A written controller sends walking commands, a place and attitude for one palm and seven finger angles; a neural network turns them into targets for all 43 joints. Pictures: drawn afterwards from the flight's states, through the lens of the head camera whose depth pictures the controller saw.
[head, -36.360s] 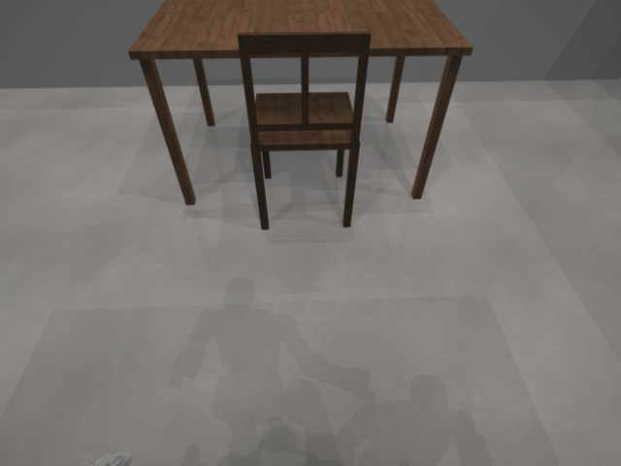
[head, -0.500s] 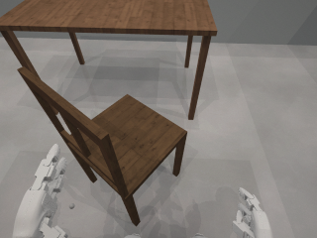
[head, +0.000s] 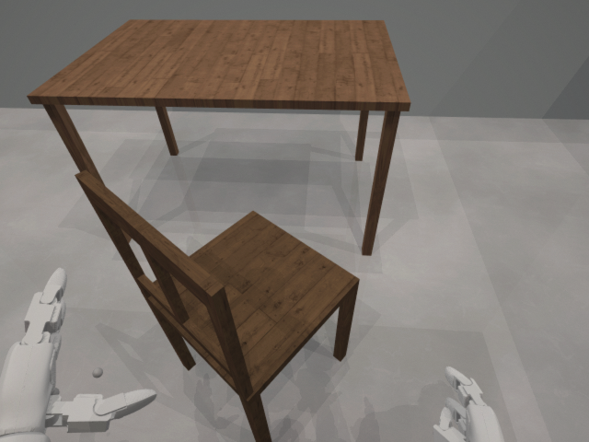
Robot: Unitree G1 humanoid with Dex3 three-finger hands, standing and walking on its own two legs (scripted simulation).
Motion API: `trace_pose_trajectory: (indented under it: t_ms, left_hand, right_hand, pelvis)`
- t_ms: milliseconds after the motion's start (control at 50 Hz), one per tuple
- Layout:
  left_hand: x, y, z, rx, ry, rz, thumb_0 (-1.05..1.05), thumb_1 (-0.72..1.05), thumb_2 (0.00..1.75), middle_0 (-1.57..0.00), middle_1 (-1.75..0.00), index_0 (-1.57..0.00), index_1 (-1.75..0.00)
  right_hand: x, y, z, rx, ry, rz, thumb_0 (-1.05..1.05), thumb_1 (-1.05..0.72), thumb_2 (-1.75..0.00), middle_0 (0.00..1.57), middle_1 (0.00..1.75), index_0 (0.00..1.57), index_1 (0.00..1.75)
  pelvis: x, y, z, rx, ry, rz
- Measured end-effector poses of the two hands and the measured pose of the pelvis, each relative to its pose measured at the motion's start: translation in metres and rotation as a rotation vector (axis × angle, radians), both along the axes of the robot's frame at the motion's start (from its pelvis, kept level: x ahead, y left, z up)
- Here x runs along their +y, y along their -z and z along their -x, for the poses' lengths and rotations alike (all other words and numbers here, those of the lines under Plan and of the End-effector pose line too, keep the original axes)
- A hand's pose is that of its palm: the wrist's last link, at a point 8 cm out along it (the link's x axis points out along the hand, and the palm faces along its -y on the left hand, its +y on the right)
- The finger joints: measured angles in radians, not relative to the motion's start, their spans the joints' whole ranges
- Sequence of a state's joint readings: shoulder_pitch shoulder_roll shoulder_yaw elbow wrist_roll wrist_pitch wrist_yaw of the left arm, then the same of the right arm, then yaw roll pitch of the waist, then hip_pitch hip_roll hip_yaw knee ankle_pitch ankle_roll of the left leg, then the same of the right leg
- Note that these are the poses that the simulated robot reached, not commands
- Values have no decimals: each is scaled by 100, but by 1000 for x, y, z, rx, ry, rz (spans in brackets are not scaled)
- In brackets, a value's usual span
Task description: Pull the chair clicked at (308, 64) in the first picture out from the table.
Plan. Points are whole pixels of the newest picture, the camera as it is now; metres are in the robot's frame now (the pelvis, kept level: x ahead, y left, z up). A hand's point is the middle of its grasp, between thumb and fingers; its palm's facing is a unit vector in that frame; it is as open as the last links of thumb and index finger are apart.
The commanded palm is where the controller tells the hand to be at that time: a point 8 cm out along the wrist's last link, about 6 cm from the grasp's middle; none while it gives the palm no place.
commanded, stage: draw the hand back to the body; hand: left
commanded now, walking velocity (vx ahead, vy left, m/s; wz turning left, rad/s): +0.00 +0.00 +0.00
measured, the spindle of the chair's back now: (167, 285) +0.40 +0.30 -0.09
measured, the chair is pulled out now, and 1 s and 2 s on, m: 0.52 0.52 0.52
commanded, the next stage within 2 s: step back with the hand held close in 0.78 s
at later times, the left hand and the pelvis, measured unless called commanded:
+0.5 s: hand (60, 278) +0.22 +0.26 +0.19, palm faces +0.48 -0.77 -0.42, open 8.3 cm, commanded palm +0.17 +0.30 +0.20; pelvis +0.02 +0.00 +0.02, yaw -1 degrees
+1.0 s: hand (58, 287) +0.21 +0.26 +0.19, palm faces +0.45 -0.79 -0.41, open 7.4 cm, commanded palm +0.15 +0.29 +0.20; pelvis +0.00 +0.00 +0.03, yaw -2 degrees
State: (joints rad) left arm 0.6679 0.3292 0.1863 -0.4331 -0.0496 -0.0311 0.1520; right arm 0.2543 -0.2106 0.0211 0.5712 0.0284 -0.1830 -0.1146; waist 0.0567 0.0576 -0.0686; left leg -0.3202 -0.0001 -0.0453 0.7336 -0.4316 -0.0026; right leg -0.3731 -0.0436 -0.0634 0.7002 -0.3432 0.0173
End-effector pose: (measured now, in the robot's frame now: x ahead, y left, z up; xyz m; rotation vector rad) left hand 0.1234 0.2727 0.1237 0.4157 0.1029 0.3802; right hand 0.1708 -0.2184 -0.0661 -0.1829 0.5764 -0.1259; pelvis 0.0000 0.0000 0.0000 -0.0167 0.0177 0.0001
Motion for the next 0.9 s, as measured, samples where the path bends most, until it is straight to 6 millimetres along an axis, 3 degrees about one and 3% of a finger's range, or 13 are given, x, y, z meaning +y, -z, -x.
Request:
trace_pose_trajectory:
  t_ms: [260,440,620,900]
  left_hand:
    - [12,-56,-34,-167,-11,-103,0,34,63,-13,-19,-13,-18]
    - [24,-83,-46,-255,-30,-151,0,65,78,-17,-26,-18,-25]
    - [19,-72,-48,-222,-14,-103,1,84,88,-20,-29,-20,-29]
    - [24,-77,-36,-254,-28,-109,1,89,90,-21,-30,-21,-30]
  right_hand:
    - [3,-6,-14,36,-29,-10,2,-90,-90,21,30,20,30]
    - [-5,-9,-18,68,-31,2,2,-90,-90,21,30,20,30]
    - [-12,-10,-12,92,-17,7,2,-90,-90,21,30,20,30]
    - [-5,-12,-4,83,-29,-1,2,-90,-90,21,30,20,30]
  pelvis:
    - [0,-15,-18,-50,13,-7]
    - [-3,-21,-21,-68,21,-6]
    - [-3,-24,-19,-76,29,-5]
    - [-3,-25,-9,-100,29,-5]
